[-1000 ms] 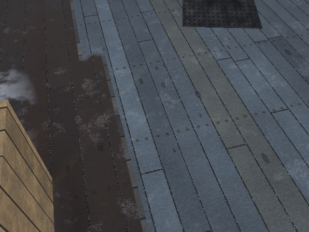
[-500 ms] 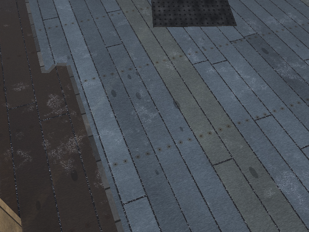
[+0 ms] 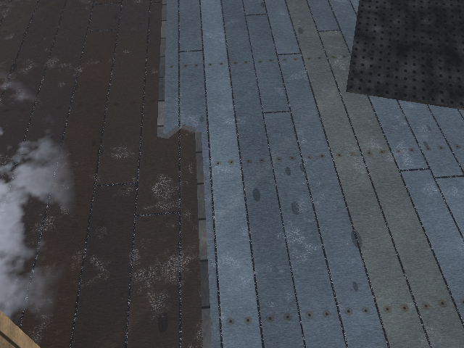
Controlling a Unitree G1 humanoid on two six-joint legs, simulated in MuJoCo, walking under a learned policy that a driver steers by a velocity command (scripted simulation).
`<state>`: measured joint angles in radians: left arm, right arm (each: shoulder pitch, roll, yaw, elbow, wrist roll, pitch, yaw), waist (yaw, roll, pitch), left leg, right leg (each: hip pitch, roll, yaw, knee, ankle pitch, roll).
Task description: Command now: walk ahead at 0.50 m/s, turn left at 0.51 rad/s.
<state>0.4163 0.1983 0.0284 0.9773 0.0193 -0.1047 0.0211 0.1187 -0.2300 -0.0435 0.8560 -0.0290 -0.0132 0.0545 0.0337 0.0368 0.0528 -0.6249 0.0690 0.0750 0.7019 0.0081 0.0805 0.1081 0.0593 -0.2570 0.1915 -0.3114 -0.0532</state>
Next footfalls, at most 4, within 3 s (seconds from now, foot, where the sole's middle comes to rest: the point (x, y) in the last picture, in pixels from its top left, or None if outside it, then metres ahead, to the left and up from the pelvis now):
0.12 left None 0.21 0.08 -0.77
0.64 right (262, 316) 0.56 -0.02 -0.77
1.16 left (178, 249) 0.77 0.24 -0.77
1.72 right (226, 181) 1.06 0.10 -0.77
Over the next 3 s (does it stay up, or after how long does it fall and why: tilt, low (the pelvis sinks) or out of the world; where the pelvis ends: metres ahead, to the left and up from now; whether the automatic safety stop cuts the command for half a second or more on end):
stays up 1.59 0.02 0.01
